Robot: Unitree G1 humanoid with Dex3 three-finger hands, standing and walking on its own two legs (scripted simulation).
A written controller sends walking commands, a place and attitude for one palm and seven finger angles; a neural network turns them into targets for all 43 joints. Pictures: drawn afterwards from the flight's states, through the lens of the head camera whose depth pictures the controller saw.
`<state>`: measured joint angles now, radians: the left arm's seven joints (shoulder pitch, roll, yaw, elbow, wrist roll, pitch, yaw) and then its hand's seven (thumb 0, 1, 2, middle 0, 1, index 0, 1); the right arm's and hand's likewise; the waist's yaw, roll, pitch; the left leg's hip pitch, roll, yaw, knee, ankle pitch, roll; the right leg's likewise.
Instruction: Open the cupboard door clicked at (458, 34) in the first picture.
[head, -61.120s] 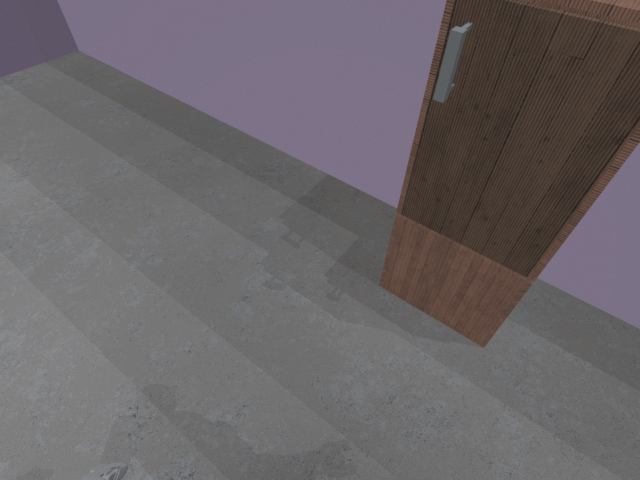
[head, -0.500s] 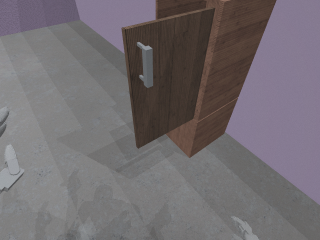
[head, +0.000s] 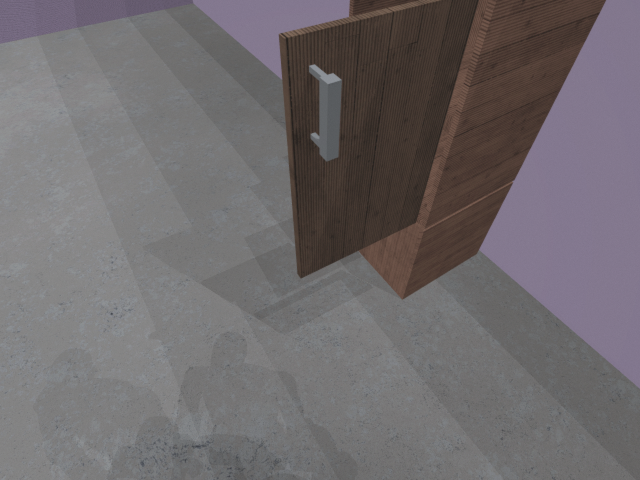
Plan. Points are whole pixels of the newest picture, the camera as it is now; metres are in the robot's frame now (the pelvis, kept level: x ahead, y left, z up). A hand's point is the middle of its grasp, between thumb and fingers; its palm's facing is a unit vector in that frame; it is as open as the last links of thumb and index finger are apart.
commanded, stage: let the arm hang, fingers relaxed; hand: left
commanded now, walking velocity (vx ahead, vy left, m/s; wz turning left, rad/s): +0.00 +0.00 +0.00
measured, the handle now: (322, 113) +0.62 +0.04 +0.13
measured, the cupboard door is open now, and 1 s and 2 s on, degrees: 88 88 88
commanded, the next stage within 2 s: look to check the result in 0.58 s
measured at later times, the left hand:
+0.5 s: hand out of the picture -0.01 +0.16 -0.17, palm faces +0.03 -0.99 -0.16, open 7.3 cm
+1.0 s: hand out of the picture +0.00 +0.17 -0.17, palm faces +0.02 -0.98 -0.18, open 7.4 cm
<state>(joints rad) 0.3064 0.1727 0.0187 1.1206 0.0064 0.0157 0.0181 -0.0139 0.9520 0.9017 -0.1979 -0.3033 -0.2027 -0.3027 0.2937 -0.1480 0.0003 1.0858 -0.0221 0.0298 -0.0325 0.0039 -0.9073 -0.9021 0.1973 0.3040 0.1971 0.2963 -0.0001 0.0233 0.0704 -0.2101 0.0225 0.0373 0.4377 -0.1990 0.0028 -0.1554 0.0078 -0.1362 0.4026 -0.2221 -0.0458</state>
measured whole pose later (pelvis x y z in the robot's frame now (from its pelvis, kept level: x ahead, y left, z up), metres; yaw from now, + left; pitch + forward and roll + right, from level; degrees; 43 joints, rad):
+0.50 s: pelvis +0.00 +0.01 +0.00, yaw -1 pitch -2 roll +0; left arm 0.30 0.09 0.01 1.17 0.01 -0.01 0.03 0.02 0.92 0.90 -0.20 -0.30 -0.20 -0.30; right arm 0.31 -0.11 0.00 1.16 -0.02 0.01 -0.04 0.00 -0.91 -0.90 0.20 0.30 0.20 0.30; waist -0.01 0.02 0.04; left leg -0.18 0.01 0.07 0.42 -0.20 0.02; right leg -0.15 -0.01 -0.10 0.43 -0.24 -0.03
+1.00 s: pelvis +0.01 +0.01 +0.00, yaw -2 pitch -2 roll +0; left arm 0.30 0.10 0.01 1.16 0.01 -0.01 0.03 0.01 0.91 0.90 -0.19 -0.30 -0.20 -0.30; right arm 0.28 -0.12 0.00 1.16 -0.02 0.01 -0.04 0.00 -0.91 -0.90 0.20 0.30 0.20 0.30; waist -0.01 0.03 0.05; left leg -0.17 0.01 0.07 0.40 -0.21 0.01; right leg -0.14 -0.01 -0.10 0.41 -0.24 -0.03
